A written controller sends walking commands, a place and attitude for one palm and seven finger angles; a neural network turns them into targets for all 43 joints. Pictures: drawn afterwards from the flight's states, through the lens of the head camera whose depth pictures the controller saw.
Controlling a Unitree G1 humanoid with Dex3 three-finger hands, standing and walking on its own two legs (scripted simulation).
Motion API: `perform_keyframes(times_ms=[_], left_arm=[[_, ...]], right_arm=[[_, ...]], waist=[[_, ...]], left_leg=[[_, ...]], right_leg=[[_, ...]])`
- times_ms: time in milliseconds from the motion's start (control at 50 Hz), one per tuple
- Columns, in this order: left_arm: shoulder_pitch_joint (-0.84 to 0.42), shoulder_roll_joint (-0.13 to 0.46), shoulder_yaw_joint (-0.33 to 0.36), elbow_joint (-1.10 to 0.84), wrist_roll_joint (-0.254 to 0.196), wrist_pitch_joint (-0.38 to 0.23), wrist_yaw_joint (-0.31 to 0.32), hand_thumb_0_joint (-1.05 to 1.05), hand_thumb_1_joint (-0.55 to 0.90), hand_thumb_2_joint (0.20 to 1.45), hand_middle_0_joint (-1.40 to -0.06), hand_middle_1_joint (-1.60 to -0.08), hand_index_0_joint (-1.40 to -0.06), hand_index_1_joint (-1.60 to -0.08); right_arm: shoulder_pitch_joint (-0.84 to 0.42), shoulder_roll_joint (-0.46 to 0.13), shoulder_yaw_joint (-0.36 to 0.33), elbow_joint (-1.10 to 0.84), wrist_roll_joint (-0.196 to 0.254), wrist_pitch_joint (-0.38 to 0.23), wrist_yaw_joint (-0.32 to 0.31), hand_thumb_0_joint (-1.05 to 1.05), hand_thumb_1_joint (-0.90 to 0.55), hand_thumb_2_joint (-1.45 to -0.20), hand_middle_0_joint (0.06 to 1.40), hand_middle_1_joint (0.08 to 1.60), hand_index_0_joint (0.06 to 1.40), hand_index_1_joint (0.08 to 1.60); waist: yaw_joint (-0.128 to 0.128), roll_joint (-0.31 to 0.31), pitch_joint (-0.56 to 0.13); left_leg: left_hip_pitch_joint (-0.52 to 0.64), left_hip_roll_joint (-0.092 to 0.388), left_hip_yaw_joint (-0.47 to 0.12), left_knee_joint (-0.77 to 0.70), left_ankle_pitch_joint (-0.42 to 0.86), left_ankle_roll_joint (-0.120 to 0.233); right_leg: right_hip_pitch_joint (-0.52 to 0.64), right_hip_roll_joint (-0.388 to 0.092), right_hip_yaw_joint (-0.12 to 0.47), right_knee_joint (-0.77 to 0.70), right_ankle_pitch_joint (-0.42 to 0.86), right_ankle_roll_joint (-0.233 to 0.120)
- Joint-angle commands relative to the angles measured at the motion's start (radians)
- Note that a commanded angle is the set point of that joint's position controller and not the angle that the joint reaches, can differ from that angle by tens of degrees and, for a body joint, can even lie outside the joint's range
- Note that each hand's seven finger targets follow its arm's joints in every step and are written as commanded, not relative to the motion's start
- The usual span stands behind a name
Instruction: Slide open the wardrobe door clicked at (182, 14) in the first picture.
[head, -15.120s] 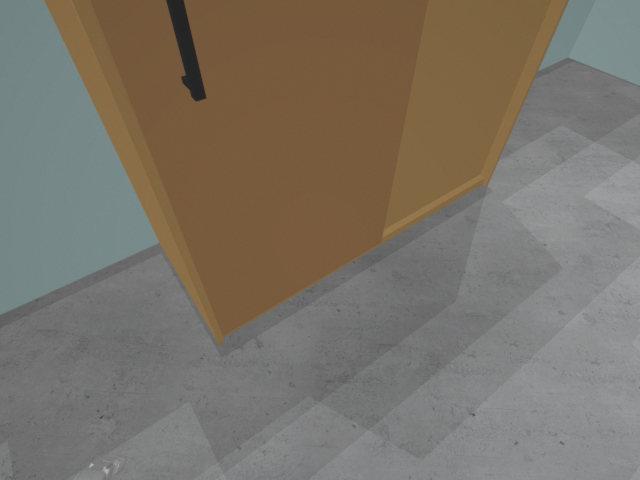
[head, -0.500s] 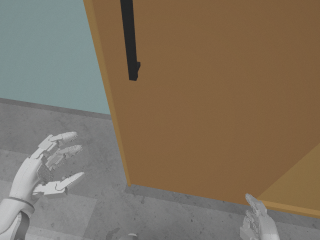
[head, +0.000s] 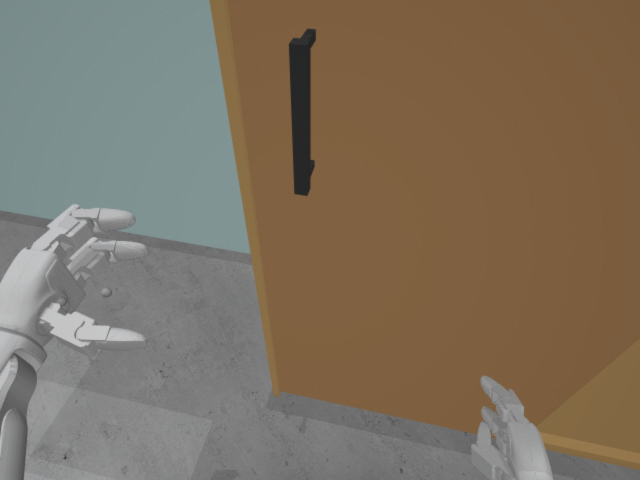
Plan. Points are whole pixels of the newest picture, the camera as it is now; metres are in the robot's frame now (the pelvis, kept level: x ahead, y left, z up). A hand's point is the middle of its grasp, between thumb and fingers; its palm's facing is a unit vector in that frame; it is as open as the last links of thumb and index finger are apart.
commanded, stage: raise the hand with hooked fingers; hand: left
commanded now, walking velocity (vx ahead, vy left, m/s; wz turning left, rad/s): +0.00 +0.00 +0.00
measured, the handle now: (305, 119) +0.48 +0.08 +0.24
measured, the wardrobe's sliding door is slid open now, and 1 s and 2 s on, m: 0.00 0.00 0.00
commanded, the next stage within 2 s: move the hooked fingers beside the handle in 0.94 s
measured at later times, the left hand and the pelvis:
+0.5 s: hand (69, 194) +0.28 +0.27 +0.25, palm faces +0.02 -0.98 -0.18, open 14.0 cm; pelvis +0.00 -0.02 +0.01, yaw +1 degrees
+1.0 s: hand (108, 189) +0.30 +0.25 +0.25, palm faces +0.01 -0.99 -0.16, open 14.0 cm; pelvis +0.02 -0.03 +0.01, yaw +0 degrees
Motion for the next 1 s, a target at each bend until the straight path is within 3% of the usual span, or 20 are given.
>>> perform_keyframes(times_ms=[0,60,80,140,260,360,380,420,500,600,620,640,660,680,760,780,860,900,960,980], left_arm=[[-0.300,0.260,0.105,-0.201,-0.024,0.012,-0.022,0.000,-0.477,0.310,-0.298,-1.185,-0.298,-1.185],[-0.345,0.307,0.141,-0.177,-0.027,0.057,-0.030,0.000,-0.500,0.300,-0.300,-1.200,-0.300,-1.200],[-0.382,0.310,0.136,-0.193,-0.026,0.068,-0.034,0.000,-0.500,0.300,-0.300,-1.200,-0.300,-1.200],[-0.454,0.338,0.148,-0.193,-0.019,0.103,-0.039,0.000,-0.500,0.300,-0.300,-1.200,-0.300,-1.200],[-0.519,0.409,0.187,-0.101,-0.017,0.171,-0.065,0.000,-0.500,0.300,-0.300,-1.200,-0.300,-1.200],[-0.637,0.461,0.198,-0.090,-0.013,0.202,-0.088,0.000,-0.500,0.300,-0.300,-1.200,-0.300,-1.200],[-0.668,0.484,0.208,-0.096,-0.009,0.207,-0.092,0.000,-0.500,0.300,-0.300,-1.200,-0.300,-1.200],[-0.690,0.493,0.212,-0.056,-0.007,0.220,-0.101,0.000,-0.500,0.300,-0.300,-1.200,-0.300,-1.200],[-0.601,0.445,0.179,0.043,-0.010,0.251,-0.130,0.000,-0.500,0.300,-0.300,-1.200,-0.300,-1.200],[-0.621,0.482,0.223,-0.054,-0.018,0.236,-0.118,0.000,-0.500,0.300,-0.300,-1.200,-0.300,-1.200],[-0.619,0.488,0.234,-0.055,-0.021,0.229,-0.111,0.000,-0.500,0.300,-0.300,-1.200,-0.300,-1.200],[-0.635,0.488,0.234,-0.080,-0.020,0.221,-0.104,0.000,-0.500,0.300,-0.300,-1.200,-0.300,-1.200],[-0.629,0.507,0.246,-0.094,-0.021,0.212,-0.095,0.000,-0.500,0.300,-0.300,-1.200,-0.300,-1.200],[-0.646,0.496,0.241,-0.100,-0.017,0.209,-0.091,0.000,-0.500,0.300,-0.300,-1.200,-0.300,-1.200],[-0.617,0.498,0.246,-0.089,-0.009,0.215,-0.075,0.000,-0.500,0.300,-0.300,-1.200,-0.300,-1.200],[-0.627,0.493,0.246,-0.097,-0.007,0.219,-0.076,0.000,-0.500,0.300,-0.300,-1.200,-0.300,-1.200],[-0.605,0.460,0.211,-0.042,-0.009,0.240,-0.089,0.000,-0.500,0.300,-0.300,-1.200,-0.300,-1.200],[-0.637,0.462,0.205,-0.053,-0.006,0.244,-0.095,0.000,-0.500,0.300,-0.300,-1.200,-0.300,-1.200],[-0.608,0.483,0.227,-0.062,-0.012,0.237,-0.096,0.000,-0.500,0.300,-0.300,-1.200,-0.300,-1.200],[-0.617,0.482,0.233,-0.066,-0.014,0.236,-0.098,0.000,-0.500,0.300,-0.300,-1.200,-0.300,-1.200]], right_arm=[[-0.115,-0.118,-0.030,-0.155,0.015,-0.033,-0.006,0.000,-0.900,-0.900,0.200,0.300,0.200,0.300],[-0.130,-0.116,-0.023,-0.161,0.016,-0.017,-0.003,0.000,-0.900,-0.900,0.200,0.300,0.200,0.300],[-0.136,-0.114,-0.020,-0.163,0.020,-0.010,-0.002,0.000,-0.900,-0.900,0.200,0.300,0.200,0.300],[-0.153,-0.112,-0.014,-0.170,0.024,0.002,-0.002,0.000,-0.900,-0.900,0.200,0.300,0.200,0.300],[-0.167,-0.118,-0.007,-0.162,0.032,0.021,0.004,0.000,-0.900,-0.900,0.200,0.300,0.200,0.300],[-0.185,-0.121,-0.006,-0.168,0.040,0.022,0.010,0.000,-0.900,-0.900,0.200,0.300,0.200,0.300],[-0.187,-0.126,-0.005,-0.172,0.040,0.022,0.010,0.000,-0.900,-0.900,0.200,0.300,0.200,0.300],[-0.184,-0.128,-0.007,-0.171,0.042,0.023,0.011,0.000,-0.900,-0.900,0.200,0.300,0.200,0.300],[-0.175,-0.142,-0.015,-0.174,0.049,0.034,0.024,0.000,-0.900,-0.900,0.200,0.300,0.200,0.300],[-0.189,-0.139,-0.022,-0.199,0.048,0.037,0.031,0.000,-0.900,-0.900,0.200,0.300,0.200,0.300],[-0.188,-0.137,-0.023,-0.199,0.047,0.035,0.029,0.000,-0.900,-0.900,0.200,0.300,0.200,0.300],[-0.188,-0.136,-0.023,-0.200,0.047,0.034,0.026,0.000,-0.900,-0.900,0.200,0.300,0.200,0.300],[-0.184,-0.134,-0.021,-0.193,0.044,0.036,0.026,0.000,-0.900,-0.900,0.200,0.300,0.200,0.300],[-0.187,-0.134,-0.021,-0.193,0.045,0.034,0.025,0.000,-0.900,-0.900,0.200,0.300,0.200,0.300],[-0.176,-0.133,-0.024,-0.187,0.042,0.034,0.019,0.000,-0.900,-0.900,0.200,0.300,0.200,0.300],[-0.178,-0.133,-0.025,-0.187,0.043,0.036,0.018,0.000,-0.900,-0.900,0.200,0.300,0.200,0.300],[-0.173,-0.136,-0.025,-0.182,0.047,0.043,0.017,0.000,-0.900,-0.900,0.200,0.300,0.200,0.300],[-0.182,-0.135,-0.024,-0.187,0.049,0.044,0.016,0.000,-0.900,-0.900,0.200,0.300,0.200,0.300],[-0.182,-0.134,-0.027,-0.189,0.047,0.045,0.018,0.000,-0.900,-0.900,0.200,0.300,0.200,0.300],[-0.184,-0.134,-0.025,-0.191,0.047,0.047,0.017,0.000,-0.900,-0.900,0.200,0.300,0.200,0.300]], waist=[[-0.006,0.100,-0.126],[0.004,0.085,-0.129],[-0.004,0.081,-0.148],[-0.003,0.121,-0.159],[0.007,0.067,-0.148],[0.004,0.066,-0.171],[0.005,0.095,-0.193],[0.001,0.079,-0.188],[0.002,0.012,-0.156],[0.009,0.026,-0.215],[0.009,0.020,-0.216],[0.007,0.056,-0.217],[0.012,0.033,-0.205],[0.007,0.071,-0.210],[0.012,0.062,-0.201],[0.008,0.088,-0.212],[0.002,0.019,-0.185],[-0.001,0.061,-0.196],[0.007,0.014,-0.218],[0.003,0.033,-0.240]], left_leg=[[0.217,0.015,-0.121,-0.167,0.057,-0.024],[0.232,0.009,-0.118,-0.171,0.056,-0.023],[0.243,0.009,-0.117,-0.176,0.059,-0.022],[0.264,0.006,-0.121,-0.185,0.053,-0.024],[0.262,-0.003,-0.110,-0.185,0.070,-0.016],[0.280,-0.009,-0.104,-0.173,0.087,-0.008],[0.283,-0.015,-0.104,-0.173,0.095,-0.007],[0.288,-0.014,-0.104,-0.174,0.089,-0.006],[0.253,-0.015,-0.094,-0.158,0.109,-0.003],[0.271,-0.021,-0.080,-0.127,0.157,0.001],[0.273,-0.021,-0.080,-0.125,0.154,0.002],[0.284,-0.020,-0.075,-0.126,0.155,0.001],[0.273,-0.018,-0.077,-0.119,0.169,0.001],[0.280,-0.020,-0.071,-0.123,0.167,0.001],[0.286,-0.016,-0.072,-0.118,0.197,0.004],[0.292,-0.019,-0.065,-0.116,0.210,0.005],[0.280,-0.014,-0.069,-0.107,0.210,0.005],[0.288,-0.021,-0.070,-0.108,0.206,0.005],[0.296,-0.018,-0.070,-0.093,0.231,0.008],[0.297,-0.022,-0.068,-0.091,0.239,0.009]], right_leg=[[-0.098,0.052,0.004,-0.101,0.114,-0.037],[-0.079,0.053,0.012,-0.124,0.117,-0.042],[-0.080,0.051,0.008,-0.126,0.115,-0.039],[-0.080,0.049,0.008,-0.128,0.112,-0.041],[-0.060,0.045,0.017,-0.165,0.122,-0.042],[-0.055,0.035,0.030,-0.174,0.134,-0.040],[-0.049,0.032,0.032,-0.169,0.140,-0.041],[-0.062,0.032,0.027,-0.169,0.135,-0.037],[-0.075,0.028,0.032,-0.160,0.174,-0.030],[-0.049,0.023,0.044,-0.140,0.233,-0.023],[-0.056,0.025,0.044,-0.139,0.231,-0.022],[-0.059,0.025,0.043,-0.137,0.229,-0.023],[-0.045,0.021,0.050,-0.142,0.246,-0.022],[-0.053,0.023,0.048,-0.140,0.246,-0.022],[-0.042,0.020,0.048,-0.136,0.289,-0.021],[-0.041,0.018,0.048,-0.130,0.318,-0.020],[-0.050,0.017,0.050,-0.131,0.338,-0.007],[-0.059,0.018,0.045,-0.125,0.334,-0.010],[-0.044,0.015,0.052,-0.122,0.371,-0.003],[-0.036,0.011,0.056,-0.115,0.398,0.000]])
